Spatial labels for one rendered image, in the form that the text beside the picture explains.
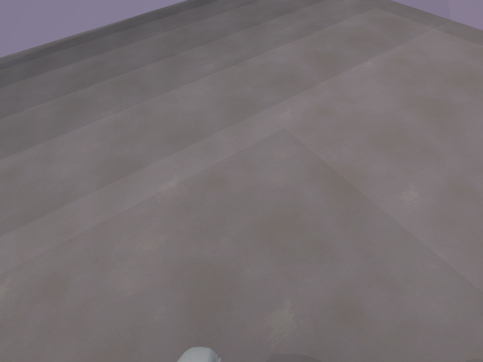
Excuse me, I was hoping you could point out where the left robot thigh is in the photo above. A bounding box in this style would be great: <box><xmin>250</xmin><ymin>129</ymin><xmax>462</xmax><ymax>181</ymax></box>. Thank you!
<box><xmin>177</xmin><ymin>347</ymin><xmax>221</xmax><ymax>362</ymax></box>

